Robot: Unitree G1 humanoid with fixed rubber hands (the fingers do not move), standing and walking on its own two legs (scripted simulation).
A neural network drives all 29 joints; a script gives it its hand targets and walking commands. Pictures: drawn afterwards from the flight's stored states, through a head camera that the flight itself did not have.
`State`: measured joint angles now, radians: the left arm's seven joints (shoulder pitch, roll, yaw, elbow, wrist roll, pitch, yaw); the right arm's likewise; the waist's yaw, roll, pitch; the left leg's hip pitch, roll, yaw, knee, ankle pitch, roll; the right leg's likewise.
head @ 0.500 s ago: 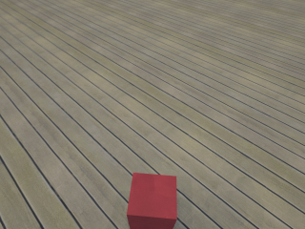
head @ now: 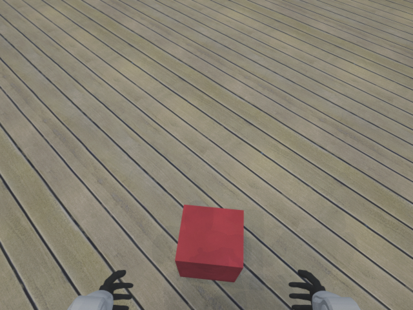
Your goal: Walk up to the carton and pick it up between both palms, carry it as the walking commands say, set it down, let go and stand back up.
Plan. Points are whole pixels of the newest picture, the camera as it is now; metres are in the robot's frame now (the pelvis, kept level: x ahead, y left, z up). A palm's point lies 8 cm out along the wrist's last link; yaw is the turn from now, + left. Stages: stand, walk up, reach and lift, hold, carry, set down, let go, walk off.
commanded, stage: reach and lift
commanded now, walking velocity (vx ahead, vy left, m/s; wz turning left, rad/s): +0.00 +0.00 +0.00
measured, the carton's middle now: (210, 245) +0.44 -0.01 -0.61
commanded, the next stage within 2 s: none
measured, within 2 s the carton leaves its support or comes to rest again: neither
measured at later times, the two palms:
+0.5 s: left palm (118, 294) +0.20 +0.20 -0.15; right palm (315, 306) +0.18 -0.23 -0.16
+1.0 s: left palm (133, 225) +0.35 +0.20 -0.17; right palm (294, 237) +0.34 -0.22 -0.18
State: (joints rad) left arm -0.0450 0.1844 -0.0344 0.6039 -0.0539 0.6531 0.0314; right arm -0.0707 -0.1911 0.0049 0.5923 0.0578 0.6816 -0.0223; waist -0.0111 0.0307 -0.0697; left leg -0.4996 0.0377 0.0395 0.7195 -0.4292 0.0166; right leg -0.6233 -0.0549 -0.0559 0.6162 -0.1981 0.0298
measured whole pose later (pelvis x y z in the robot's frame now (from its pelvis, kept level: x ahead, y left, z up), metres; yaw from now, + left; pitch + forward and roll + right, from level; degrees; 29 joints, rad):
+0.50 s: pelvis -0.06 -0.03 -0.05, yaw +4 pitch +19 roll +0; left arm -0.22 0.20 0.10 0.52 0.04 0.48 -0.09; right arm -0.10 -0.10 -0.11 0.39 0.03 0.53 -0.04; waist -0.04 0.02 -0.02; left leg -0.90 0.02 -0.03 1.05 -0.48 -0.03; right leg -1.01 -0.04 0.00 0.95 -0.27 0.03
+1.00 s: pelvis -0.08 -0.03 -0.09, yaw +4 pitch +31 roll +1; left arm -0.87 0.30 0.22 0.89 -0.03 0.28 -0.07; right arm -0.74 -0.15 -0.22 0.68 0.03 0.34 -0.12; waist -0.05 0.02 0.00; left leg -1.25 0.00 -0.02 1.15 -0.45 -0.03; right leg -1.36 -0.06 0.02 1.05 -0.23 0.03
